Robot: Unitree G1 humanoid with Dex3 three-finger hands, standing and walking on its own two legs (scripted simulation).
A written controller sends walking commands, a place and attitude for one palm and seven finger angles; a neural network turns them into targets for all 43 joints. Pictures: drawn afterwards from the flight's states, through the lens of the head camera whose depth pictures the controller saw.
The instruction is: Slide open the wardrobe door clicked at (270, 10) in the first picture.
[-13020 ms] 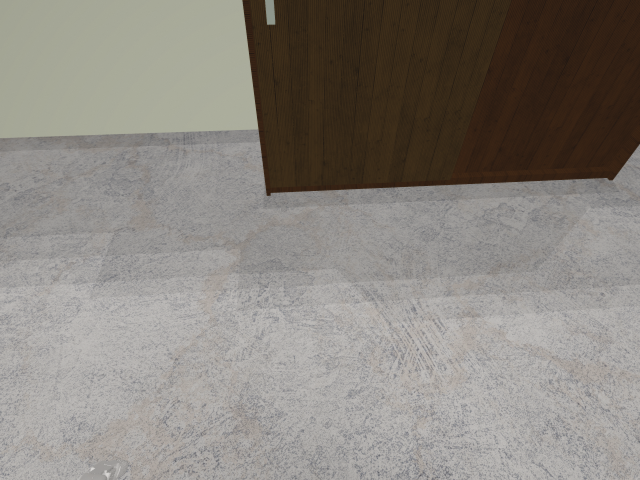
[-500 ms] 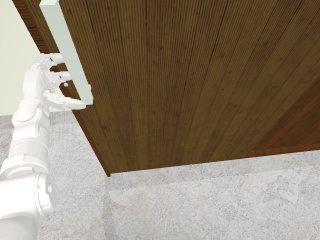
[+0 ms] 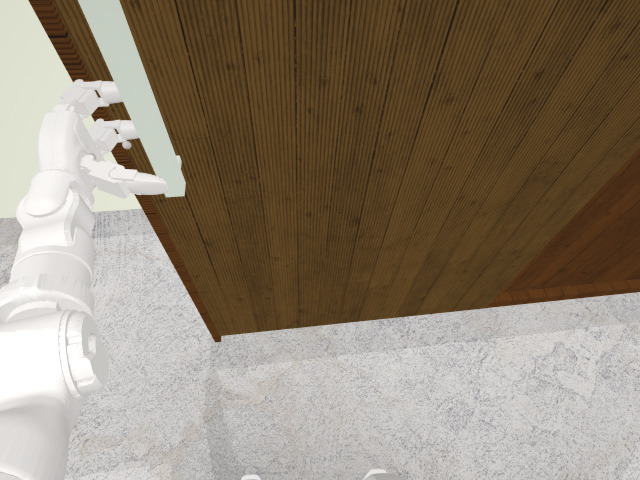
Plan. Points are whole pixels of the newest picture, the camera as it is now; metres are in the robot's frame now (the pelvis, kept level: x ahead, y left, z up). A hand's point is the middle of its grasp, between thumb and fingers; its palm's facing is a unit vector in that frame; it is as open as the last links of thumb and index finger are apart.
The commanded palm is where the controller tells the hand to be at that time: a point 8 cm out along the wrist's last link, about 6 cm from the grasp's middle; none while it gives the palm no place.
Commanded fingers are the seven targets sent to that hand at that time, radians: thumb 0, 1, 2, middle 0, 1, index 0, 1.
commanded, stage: slide the fingers in behind the handle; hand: left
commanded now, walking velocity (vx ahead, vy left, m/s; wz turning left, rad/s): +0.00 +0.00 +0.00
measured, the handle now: (146, 99) +0.53 +0.20 +0.17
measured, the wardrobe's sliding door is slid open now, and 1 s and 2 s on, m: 0.00 0.00 0.00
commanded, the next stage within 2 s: grip the handle and tug to test in 1.74 s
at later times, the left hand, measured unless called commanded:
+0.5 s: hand (148, 154) +0.47 +0.20 +0.13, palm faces +0.08 -1.00 +0.01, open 14.0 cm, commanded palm +0.44 +0.25 +0.13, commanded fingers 0.00 -0.50 0.30 -0.30 -1.20 -0.30 -1.20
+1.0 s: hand (161, 154) +0.47 +0.18 +0.14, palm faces +0.08 -1.00 +0.02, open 14.0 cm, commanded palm +0.43 +0.23 +0.13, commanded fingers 0.00 -0.50 0.30 -0.30 -1.20 -0.30 -1.20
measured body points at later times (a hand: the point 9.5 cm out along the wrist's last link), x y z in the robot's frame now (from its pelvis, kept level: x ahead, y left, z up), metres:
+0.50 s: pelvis +0.01 +0.00 +0.00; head +0.06 +0.00 +0.45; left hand +0.46 +0.25 +0.13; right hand +0.06 -0.26 -0.11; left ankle +0.00 +0.11 -0.71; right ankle +0.01 -0.12 -0.71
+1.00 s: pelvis +0.01 +0.00 +0.00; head +0.06 -0.01 +0.45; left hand +0.46 +0.23 +0.14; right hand +0.07 -0.27 -0.11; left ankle +0.00 +0.11 -0.71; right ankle +0.01 -0.12 -0.71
